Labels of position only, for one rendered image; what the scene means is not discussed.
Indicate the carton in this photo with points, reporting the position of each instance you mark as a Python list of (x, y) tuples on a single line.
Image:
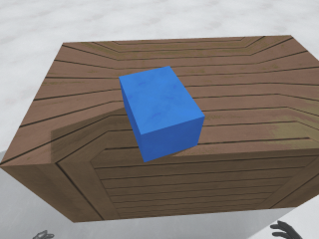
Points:
[(164, 117)]

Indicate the pedestal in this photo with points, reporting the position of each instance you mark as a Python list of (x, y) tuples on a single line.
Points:
[(258, 147)]

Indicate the right robot hand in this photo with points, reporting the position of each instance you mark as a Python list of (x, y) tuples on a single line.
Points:
[(289, 232)]

